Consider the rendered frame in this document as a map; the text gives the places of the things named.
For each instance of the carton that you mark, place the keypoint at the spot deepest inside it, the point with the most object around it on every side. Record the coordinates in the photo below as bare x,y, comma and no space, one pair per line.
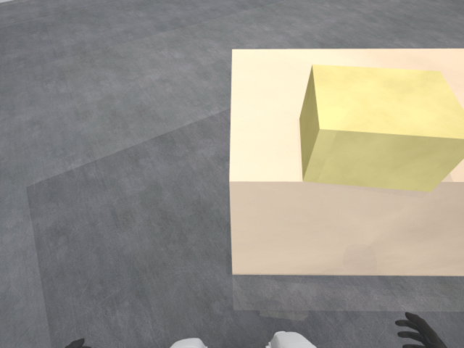
380,127

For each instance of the pedestal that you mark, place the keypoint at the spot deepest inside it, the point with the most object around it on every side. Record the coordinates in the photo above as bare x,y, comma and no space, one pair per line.
281,225

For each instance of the robot right thigh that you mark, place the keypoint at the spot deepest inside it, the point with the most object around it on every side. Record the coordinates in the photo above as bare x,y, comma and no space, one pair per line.
289,340

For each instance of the right robot hand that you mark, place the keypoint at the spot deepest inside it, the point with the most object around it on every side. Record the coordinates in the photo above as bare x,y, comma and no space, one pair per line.
426,335

